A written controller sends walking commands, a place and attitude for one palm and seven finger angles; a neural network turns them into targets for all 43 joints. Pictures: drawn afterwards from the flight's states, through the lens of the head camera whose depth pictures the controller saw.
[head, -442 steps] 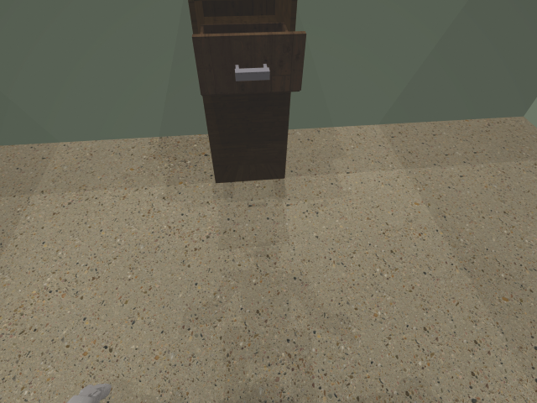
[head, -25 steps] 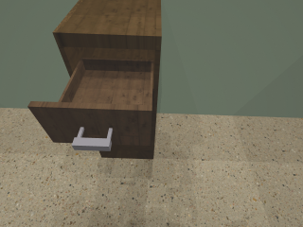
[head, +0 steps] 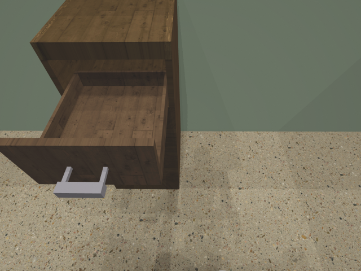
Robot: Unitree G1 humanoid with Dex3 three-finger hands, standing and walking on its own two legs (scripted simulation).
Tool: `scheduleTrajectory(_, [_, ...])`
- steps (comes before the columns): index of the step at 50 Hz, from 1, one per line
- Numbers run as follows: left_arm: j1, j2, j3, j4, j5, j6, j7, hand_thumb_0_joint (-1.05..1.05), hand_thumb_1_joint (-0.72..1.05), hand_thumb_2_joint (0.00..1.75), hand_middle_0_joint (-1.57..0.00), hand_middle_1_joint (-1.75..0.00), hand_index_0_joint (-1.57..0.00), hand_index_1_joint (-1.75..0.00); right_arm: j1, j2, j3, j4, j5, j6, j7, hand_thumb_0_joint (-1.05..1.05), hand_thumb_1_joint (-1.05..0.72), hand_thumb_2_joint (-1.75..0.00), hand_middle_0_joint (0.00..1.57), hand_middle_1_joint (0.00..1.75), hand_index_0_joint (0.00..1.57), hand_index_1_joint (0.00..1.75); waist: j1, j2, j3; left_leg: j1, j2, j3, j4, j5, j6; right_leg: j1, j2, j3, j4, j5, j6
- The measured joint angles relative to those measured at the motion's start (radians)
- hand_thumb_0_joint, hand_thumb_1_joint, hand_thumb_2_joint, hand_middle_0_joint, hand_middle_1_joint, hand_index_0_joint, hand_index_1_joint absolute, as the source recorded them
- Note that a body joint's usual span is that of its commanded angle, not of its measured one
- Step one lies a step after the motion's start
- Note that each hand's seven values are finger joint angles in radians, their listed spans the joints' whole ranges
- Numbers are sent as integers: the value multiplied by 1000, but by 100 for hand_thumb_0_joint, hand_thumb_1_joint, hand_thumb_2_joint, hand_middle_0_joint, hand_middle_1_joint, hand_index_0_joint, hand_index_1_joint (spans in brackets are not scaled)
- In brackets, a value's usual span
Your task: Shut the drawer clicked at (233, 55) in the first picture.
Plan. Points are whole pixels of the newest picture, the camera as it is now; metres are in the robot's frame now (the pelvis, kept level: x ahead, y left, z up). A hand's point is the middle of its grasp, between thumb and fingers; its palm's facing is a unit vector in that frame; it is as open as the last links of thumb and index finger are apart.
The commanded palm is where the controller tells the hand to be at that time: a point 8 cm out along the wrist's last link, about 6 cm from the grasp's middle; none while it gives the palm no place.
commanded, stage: come to a stop and stand still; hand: left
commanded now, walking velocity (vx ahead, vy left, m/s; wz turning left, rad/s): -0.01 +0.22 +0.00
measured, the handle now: (83, 180) +0.29 +0.24 +0.02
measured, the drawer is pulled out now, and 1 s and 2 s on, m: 0.30 0.30 0.29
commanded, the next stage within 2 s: look again from close up in 0.54 s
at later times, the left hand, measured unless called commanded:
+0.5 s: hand out of the picture -0.01 +0.20 -0.16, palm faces +0.04 -0.98 -0.19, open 7.4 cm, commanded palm none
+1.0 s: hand out of the picture +0.00 +0.18 -0.16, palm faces +0.01 -0.98 -0.21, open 7.3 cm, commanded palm none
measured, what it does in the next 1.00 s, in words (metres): steps on the spot: left foot, then right foot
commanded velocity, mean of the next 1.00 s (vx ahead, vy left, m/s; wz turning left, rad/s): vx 0.04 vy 0.00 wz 0.00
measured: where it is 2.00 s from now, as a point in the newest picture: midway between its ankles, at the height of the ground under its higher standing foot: outside the picture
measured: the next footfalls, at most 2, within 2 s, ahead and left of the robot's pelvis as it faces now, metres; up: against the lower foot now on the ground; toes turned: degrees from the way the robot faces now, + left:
left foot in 0.28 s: -0.01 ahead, +0.11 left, +0.00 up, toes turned +3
right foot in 0.58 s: -0.01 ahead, -0.09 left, +0.00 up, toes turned -1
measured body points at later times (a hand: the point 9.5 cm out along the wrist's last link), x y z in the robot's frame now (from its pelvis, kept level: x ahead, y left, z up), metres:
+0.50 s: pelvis -0.03 +0.02 +0.02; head -0.03 +0.02 +0.47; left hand -0.01 +0.25 -0.14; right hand -0.03 -0.20 -0.14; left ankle -0.04 +0.12 -0.73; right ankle -0.04 -0.09 -0.69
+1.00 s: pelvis -0.02 +0.00 +0.01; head -0.02 +0.00 +0.46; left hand +0.00 +0.23 -0.14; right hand -0.01 -0.21 -0.15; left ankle -0.05 +0.11 -0.73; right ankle -0.05 -0.09 -0.73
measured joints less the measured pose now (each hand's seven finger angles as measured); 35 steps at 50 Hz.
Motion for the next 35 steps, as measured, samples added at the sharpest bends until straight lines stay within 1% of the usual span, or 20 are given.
scheduleTrajectory(2, [-13,-7,-1,-12,2,-2,1,0,92,90,-20,-30,-20,-30,-9,-10,-6,-7,-1,8,2,1,-93,-90,20,30,20,30,-2,4,4,-45,-21,-15,132,-52,0,-1,-1,-4,-18,23,-6])
scheduleTrajectory(4, [-23,-11,1,-26,3,-4,3,0,92,90,-20,-30,-20,-30,-16,-15,-9,-10,1,11,7,1,-92,-90,20,30,20,30,2,-3,7,-73,-38,-20,218,-61,-7,4,-4,-5,-46,44,-11])
scheduleTrajectory(7, [-32,-10,4,-45,5,-2,6,0,91,90,-20,-30,-20,-30,-22,-15,-8,-18,3,15,14,1,-92,-90,20,30,20,30,12,-26,1,-79,-49,-15,227,-50,-18,9,-12,-5,-86,75,-10])
scheduleTrajectory(9, [-33,-3,8,-54,8,2,5,0,91,90,-21,-30,-20,-30,-26,-11,-6,-26,4,16,18,1,-92,-90,19,30,20,30,20,-48,-6,-64,-50,-11,170,-38,-20,5,-18,-3,-102,92,-7])
scheduleTrajectory(10, [-32,1,10,-56,9,5,5,0,91,90,-21,-30,-20,-30,-27,-8,-5,-30,4,13,20,1,-91,-90,19,30,20,30,23,-58,-11,-47,-50,-9,118,-24,-19,1,-21,-1,-104,99,-5])
scheduleTrajectory(12, [-24,12,15,-57,6,15,4,0,91,90,-21,-30,-20,-30,-23,-2,-1,-40,5,1,21,1,-91,-90,19,30,20,30,25,-76,-22,12,-47,-5,-38,54,-12,-12,-24,3,-92,102,4])
scheduleTrajectory(13, [-17,15,17,-56,2,21,4,0,91,90,-21,-30,-20,-30,-15,-3,2,-47,6,-8,21,1,-91,-90,19,30,20,30,23,-74,-31,52,-40,-4,-129,98,-8,-21,-19,2,-74,97,9])
scheduleTrajectory(14, [-12,18,19,-52,-1,30,3,0,91,90,-21,-30,-20,-30,-6,-3,2,-50,3,-17,19,0,-91,-90,19,30,20,30,18,-71,-40,70,-34,-10,-181,145,4,-35,-15,-1,-41,70,12])
scheduleTrajectory(16, [-6,26,24,-35,-5,50,3,0,91,90,-21,-30,-20,-30,10,12,8,-49,-8,-15,15,0,-91,-90,19,30,20,30,12,-85,-47,70,-41,-4,-165,161,26,-58,-7,21,49,-68,10])
scheduleTrajectory(17, [0,28,25,-27,-3,55,0,0,91,90,-21,-30,-20,-30,22,19,13,-46,-12,-15,14,0,-91,-90,19,30,20,30,11,-86,-54,77,-41,-3,-173,161,33,-68,2,30,101,-96,5])
scheduleTrajectory(20, [20,24,24,-10,4,50,-13,0,91,90,-20,-30,-20,-30,61,35,26,-25,-19,-17,9,0,-91,-90,19,30,20,30,7,-68,-78,99,-37,-13,-227,184,40,-78,25,29,227,-95,-4])
scheduleTrajectory(22, [36,16,20,-5,3,40,-20,0,91,90,-20,-30,-20,-30,82,37,29,-9,-20,-20,7,1,-92,-90,20,30,20,30,7,-51,-86,110,-36,-18,-260,203,41,-56,29,17,239,-92,-5])
scheduleTrajectory(24, [50,7,14,1,2,32,-23,0,91,90,-20,-30,-20,-30,97,38,31,2,-22,-24,8,1,-92,-90,20,30,20,30,3,-36,-88,115,-35,-19,-282,215,39,-15,30,4,188,-112,-4])
scheduleTrajectory(26, [59,-3,9,9,-1,25,-24,0,91,90,-20,-30,-20,-30,106,41,33,10,-23,-28,7,1,-92,-90,20,30,20,30,-3,-26,-84,111,-36,-16,-287,219,34,37,33,-3,90,-129,-3])
scheduleTrajectory(28, [67,-10,4,18,-5,13,-22,0,91,90,-20,-30,-20,-30,115,44,36,18,-18,-32,6,1,-92,-90,20,30,20,30,-6,-24,-77,97,-39,-8,-266,209,25,105,35,0,-57,-73,-3])
scheduleTrajectory(29, [69,-11,2,24,-6,3,-17,0,91,90,-20,-30,-20,-30,118,47,37,25,-13,-34,5,1,-92,-90,20,30,20,30,-4,-29,-73,85,-42,0,-243,197,19,129,34,12,-115,-25,-11])
scheduleTrajectory(30, [65,-23,-3,38,-6,-8,-5,0,91,90,-20,-30,-20,-30,109,39,38,35,-7,-32,8,1,-91,-90,20,30,20,30,2,-5,-60,71,-22,-1,-206,178,13,130,53,12,-121,-7,-20])
scheduleTrajectory(31, [67,-35,-15,43,-7,-20,4,0,91,90,-20,-30,-20,-30,100,30,36,35,-5,-23,12,1,-91,-90,20,30,20,30,-1,21,-48,49,-7,-15,-157,135,11,128,73,7,-122,-2,-28])
scheduleTrajectory(33, [80,-53,-33,46,-7,-33,8,0,92,90,-20,-30,-20,-30,87,17,30,24,-4,-13,22,1,-91,-90,20,30,20,30,-16,57,-35,3,7,-40,-61,80,15,127,99,-6,-133,-2,-38])
scheduleTrajectory(35, [91,-63,-39,51,-9,-40,11,0,92,90,-20,-30,-20,-30,81,11,29,16,-4,-14,28,1,-91,-90,20,30,20,30,-25,71,-31,-12,12,-43,-22,76,17,133,112,-13,-147,1,-44])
